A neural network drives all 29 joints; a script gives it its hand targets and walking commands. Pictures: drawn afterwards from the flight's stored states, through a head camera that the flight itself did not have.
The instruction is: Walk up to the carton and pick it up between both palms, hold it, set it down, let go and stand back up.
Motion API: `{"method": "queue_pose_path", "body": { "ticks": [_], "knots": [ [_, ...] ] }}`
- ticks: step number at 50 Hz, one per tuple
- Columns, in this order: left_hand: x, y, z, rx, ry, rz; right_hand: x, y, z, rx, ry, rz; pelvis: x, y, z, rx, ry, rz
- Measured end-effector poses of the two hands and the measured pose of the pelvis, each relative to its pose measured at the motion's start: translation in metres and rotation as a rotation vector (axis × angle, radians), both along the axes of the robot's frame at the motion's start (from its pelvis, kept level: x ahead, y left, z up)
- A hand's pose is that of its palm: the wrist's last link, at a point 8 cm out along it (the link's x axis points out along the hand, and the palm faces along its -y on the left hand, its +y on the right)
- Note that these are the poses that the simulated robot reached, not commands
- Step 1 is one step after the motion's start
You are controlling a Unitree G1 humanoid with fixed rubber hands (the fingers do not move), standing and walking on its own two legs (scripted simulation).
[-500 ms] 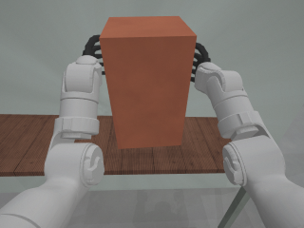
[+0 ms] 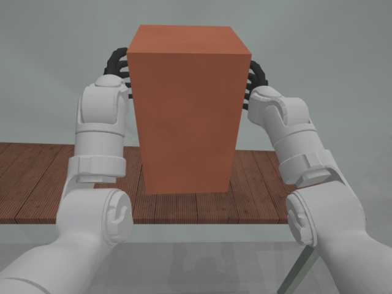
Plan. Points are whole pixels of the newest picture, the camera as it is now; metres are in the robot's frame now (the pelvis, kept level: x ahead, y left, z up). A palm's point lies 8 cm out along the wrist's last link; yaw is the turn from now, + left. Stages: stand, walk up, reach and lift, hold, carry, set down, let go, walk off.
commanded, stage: hold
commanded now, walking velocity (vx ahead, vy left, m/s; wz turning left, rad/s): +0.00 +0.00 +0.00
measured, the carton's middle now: (186, 113) +0.39 +0.01 +0.24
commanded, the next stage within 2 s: none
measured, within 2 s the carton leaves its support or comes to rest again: neither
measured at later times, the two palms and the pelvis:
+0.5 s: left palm (115, 85) +0.36 +0.15 +0.30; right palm (260, 94) +0.36 -0.12 +0.30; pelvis +0.00 +0.00 +0.00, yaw +0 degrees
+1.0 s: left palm (112, 84) +0.37 +0.15 +0.30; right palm (255, 96) +0.37 -0.12 +0.29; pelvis +0.00 +0.00 +0.00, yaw +0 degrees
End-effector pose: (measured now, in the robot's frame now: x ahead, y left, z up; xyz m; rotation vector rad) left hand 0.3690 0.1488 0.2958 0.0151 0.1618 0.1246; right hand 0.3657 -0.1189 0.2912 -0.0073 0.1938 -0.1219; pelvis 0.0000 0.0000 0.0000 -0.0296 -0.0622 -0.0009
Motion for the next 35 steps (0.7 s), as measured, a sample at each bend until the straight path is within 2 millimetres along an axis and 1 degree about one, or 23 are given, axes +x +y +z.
{"method": "queue_pose_path", "body": {
  "ticks": [5, 12, 22, 27, 35],
  "knots": [
    [0.004, -0.002, 0.000, 0.017, 0.004, -0.013, 0.001, -0.002, 0.003, 0.011, 0.004, -0.013, -0.002, 0.003, 0.000, -0.002, 0.014, -0.007],
    [0.004, -0.004, 0.007, 0.013, -0.027, -0.010, 0.002, -0.005, 0.012, 0.015, -0.026, -0.011, -0.002, 0.005, 0.000, -0.002, 0.022, -0.017],
    [-0.004, -0.003, 0.003, 0.007, -0.006, -0.001, -0.003, -0.003, 0.007, 0.003, -0.004, -0.001, 0.000, 0.003, 0.000, 0.001, 0.003, -0.014],
    [-0.005, -0.004, 0.006, 0.015, -0.010, 0.002, -0.004, -0.004, 0.008, 0.021, -0.008, 0.000, -0.002, 0.001, -0.001, -0.001, 0.005, -0.007],
    [-0.003, -0.006, 0.014, 0.009, -0.014, 0.003, -0.002, -0.006, 0.012, 0.017, -0.011, 0.000, -0.004, -0.002, 0.000, 0.002, 0.015, -0.011]
  ]
}}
